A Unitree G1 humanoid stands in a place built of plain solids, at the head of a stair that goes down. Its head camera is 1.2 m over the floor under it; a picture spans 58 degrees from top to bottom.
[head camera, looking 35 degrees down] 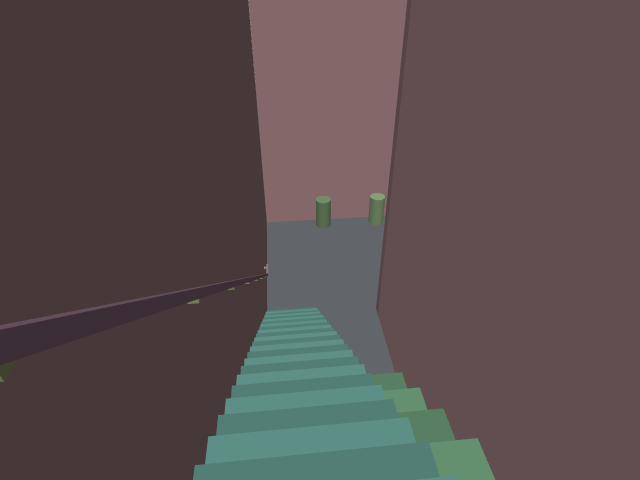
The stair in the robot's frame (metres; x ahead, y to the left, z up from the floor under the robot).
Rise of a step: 0.19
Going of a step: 0.24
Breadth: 0.99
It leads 6 degrees to the left of straight ahead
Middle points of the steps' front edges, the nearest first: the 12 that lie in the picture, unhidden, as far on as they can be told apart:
0.98 0.02 -0.58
1.22 0.05 -0.77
1.45 0.07 -0.96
1.69 0.10 -1.16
1.93 0.12 -1.35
2.17 0.15 -1.54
2.41 0.17 -1.74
2.65 0.19 -1.93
2.89 0.22 -2.12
3.13 0.24 -2.32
3.36 0.27 -2.51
3.60 0.29 -2.70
